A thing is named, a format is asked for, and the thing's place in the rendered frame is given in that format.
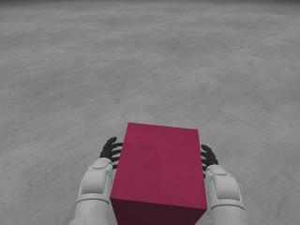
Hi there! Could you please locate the robot right forearm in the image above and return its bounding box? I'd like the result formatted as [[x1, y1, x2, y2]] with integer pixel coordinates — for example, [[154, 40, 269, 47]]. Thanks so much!
[[204, 164, 248, 225]]

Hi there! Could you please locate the robot left forearm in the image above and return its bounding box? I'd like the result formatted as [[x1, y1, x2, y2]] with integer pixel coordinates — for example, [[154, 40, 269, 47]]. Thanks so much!
[[69, 157, 113, 225]]

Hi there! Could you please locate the robot right hand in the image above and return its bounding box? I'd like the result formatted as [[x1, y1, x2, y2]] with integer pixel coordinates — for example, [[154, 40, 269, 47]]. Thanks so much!
[[201, 144, 218, 179]]

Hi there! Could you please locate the carton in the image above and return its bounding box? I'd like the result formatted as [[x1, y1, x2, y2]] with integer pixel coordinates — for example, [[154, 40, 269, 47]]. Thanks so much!
[[110, 122, 207, 225]]

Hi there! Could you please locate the robot left hand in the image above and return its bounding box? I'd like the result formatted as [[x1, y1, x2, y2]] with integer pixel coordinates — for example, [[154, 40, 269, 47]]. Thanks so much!
[[99, 136, 123, 170]]

